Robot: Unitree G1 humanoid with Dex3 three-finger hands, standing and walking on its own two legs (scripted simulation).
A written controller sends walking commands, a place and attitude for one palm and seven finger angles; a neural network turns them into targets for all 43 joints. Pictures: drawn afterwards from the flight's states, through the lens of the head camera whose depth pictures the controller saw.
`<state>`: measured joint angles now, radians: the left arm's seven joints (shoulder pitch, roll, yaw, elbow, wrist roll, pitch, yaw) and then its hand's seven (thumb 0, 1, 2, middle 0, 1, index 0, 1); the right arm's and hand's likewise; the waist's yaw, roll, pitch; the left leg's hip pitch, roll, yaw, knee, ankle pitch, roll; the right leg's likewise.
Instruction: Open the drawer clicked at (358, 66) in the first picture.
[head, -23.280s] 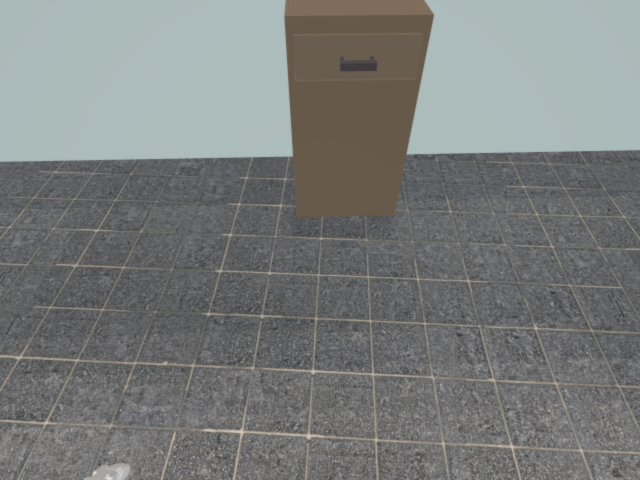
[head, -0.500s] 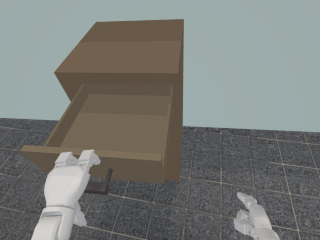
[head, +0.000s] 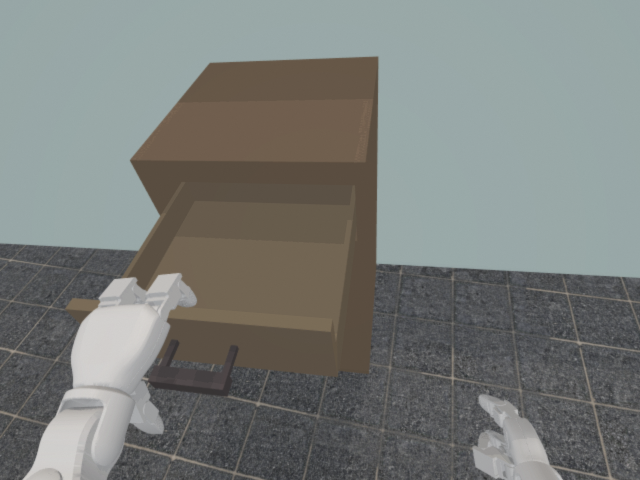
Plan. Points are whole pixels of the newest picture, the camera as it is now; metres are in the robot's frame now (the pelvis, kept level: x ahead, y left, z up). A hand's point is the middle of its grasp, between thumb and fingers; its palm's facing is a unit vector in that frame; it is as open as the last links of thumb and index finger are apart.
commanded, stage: lift the hand off the handle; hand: left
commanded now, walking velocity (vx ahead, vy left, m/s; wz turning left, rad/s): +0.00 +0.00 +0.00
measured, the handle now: (196, 365) +0.26 +0.25 -0.05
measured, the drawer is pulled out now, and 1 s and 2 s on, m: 0.30 0.30 0.30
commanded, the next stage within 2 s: draw the hand back to the body in 0.20 s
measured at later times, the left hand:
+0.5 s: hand (140, 346) +0.22 +0.24 +0.10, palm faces +0.08 -0.09 -0.99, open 13.8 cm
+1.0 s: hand (122, 350) +0.20 +0.24 +0.13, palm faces +0.23 -0.67 -0.70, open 13.8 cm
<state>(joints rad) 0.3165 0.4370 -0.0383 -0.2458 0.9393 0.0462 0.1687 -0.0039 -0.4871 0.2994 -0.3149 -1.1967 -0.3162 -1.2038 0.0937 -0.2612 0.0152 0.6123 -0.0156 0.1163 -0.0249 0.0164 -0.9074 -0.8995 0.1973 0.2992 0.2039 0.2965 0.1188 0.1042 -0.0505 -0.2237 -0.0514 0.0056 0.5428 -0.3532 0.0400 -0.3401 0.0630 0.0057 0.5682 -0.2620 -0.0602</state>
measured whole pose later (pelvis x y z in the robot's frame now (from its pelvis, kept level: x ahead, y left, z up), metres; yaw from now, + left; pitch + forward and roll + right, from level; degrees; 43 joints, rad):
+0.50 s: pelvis -0.01 +0.01 +0.01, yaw +0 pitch +0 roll +0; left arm 0.27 0.46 -0.05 -0.29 0.92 0.05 0.08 0.00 -0.49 0.30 -0.32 -1.20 -0.32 -1.20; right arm 0.09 -0.25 0.04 0.61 0.00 0.13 -0.01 0.02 -0.91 -0.90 0.20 0.30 0.20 0.30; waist 0.12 0.11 -0.02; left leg -0.16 -0.06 0.01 0.47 -0.31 0.05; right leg -0.27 0.05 0.01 0.48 -0.21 -0.04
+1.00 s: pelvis +0.00 +0.01 +0.01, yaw +1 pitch -2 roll -1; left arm 0.42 0.39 0.13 -0.39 0.26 -0.02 0.08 -0.01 -0.47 0.31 -0.31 -1.18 -0.32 -1.19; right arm 0.11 -0.24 0.04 0.57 0.01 0.03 -0.04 0.02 -0.91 -0.90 0.20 0.30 0.20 0.30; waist 0.09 0.11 0.03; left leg -0.10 -0.06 -0.02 0.45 -0.31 0.06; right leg -0.20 0.05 -0.01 0.45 -0.21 -0.04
